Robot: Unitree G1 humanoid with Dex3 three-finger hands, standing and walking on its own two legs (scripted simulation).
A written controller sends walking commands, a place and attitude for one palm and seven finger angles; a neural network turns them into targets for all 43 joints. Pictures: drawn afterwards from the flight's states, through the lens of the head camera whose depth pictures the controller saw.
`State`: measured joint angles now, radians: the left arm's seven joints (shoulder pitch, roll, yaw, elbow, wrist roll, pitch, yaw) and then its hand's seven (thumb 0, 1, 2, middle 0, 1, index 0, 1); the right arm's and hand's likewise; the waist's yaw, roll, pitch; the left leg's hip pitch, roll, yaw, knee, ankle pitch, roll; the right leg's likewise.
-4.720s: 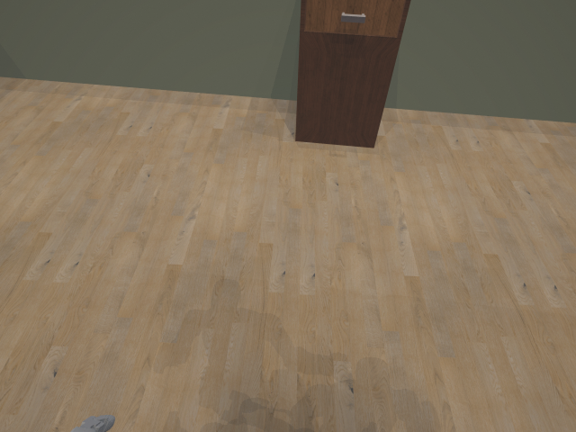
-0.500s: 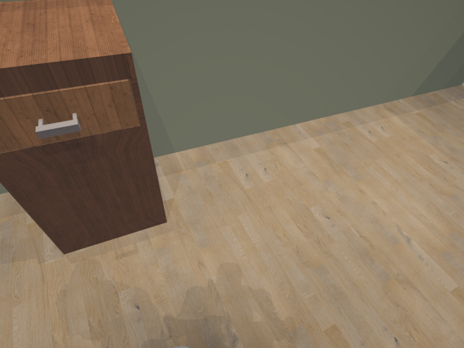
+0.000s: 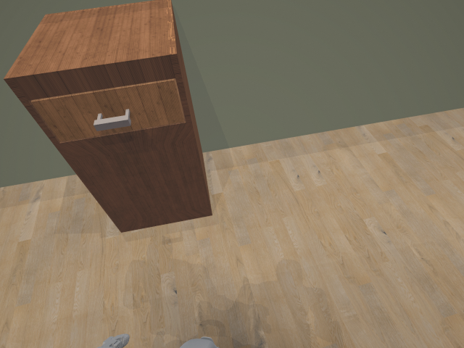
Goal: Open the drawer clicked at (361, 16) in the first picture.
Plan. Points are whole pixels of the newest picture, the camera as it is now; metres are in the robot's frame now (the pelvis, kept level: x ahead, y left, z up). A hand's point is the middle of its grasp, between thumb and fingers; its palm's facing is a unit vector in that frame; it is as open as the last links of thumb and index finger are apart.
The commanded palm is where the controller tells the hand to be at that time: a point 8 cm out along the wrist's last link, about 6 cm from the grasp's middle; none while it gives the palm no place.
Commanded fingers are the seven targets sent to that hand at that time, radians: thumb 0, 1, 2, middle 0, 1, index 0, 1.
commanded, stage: turn to face it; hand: left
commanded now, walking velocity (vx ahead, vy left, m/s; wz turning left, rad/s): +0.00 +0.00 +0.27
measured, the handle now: (113, 118) +0.74 +0.40 -0.06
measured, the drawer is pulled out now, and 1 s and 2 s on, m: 0.00 0.00 0.00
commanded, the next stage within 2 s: take the last steps up to it in 0.10 s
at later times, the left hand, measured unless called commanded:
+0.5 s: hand out of the picture -0.05 +0.23 -0.17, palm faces +0.22 -0.95 -0.23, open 7.4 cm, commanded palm none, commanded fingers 0.00 0.90 0.90 -0.20 -0.30 -0.20 -0.30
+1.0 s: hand out of the picture +0.14 +0.21 -0.15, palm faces +0.23 -0.95 -0.22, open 7.2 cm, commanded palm none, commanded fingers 0.00 0.90 0.90 -0.20 -0.30 -0.20 -0.30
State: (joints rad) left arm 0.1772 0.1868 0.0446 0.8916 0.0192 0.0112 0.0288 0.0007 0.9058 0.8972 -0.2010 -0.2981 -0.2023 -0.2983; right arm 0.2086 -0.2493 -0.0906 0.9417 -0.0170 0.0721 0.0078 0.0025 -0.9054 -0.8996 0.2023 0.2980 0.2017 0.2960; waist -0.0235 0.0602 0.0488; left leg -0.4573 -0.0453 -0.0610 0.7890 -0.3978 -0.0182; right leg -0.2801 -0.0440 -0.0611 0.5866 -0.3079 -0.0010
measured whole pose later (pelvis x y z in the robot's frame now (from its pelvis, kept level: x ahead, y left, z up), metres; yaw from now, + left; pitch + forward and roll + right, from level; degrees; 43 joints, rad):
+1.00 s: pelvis +0.13 +0.02 +0.01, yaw +11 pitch -1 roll +0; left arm 0.26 0.15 0.05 1.06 0.02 -0.06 0.02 -0.01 0.94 0.90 -0.20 -0.30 -0.20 -0.30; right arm 0.30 -0.18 -0.06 1.08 -0.02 0.00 0.01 0.00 -0.91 -0.90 0.20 0.30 0.20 0.30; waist -0.02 0.03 0.02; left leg -0.46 0.11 0.07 0.97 -0.30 0.00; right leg -0.20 -0.04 -0.16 0.42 -0.21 -0.03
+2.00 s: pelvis +0.24 +0.12 -0.01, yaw +9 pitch -2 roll +0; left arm 0.21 0.19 0.02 0.95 0.02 0.05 0.04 0.00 0.90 0.90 -0.20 -0.30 -0.21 -0.30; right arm 0.21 -0.22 -0.04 0.88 -0.02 0.02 -0.02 0.00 -0.91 -0.90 0.20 0.30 0.20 0.30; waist 0.00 0.00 0.01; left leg -0.21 0.00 0.07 0.62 -0.38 0.03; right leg -0.37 -0.08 -0.04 0.63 -0.28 0.00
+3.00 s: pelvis +0.29 +0.11 +0.01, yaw +9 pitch -1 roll +0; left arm 0.26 0.15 0.01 1.11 0.01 -0.01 0.04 0.01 0.94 0.90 -0.20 -0.30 -0.20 -0.30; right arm 0.31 -0.15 0.01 1.12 -0.01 -0.02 -0.04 0.00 -0.91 -0.90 0.20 0.30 0.20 0.30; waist -0.01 0.03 0.02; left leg -0.07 0.03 0.06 0.45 -0.37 -0.01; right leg -0.25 -0.02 -0.03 0.50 -0.24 0.01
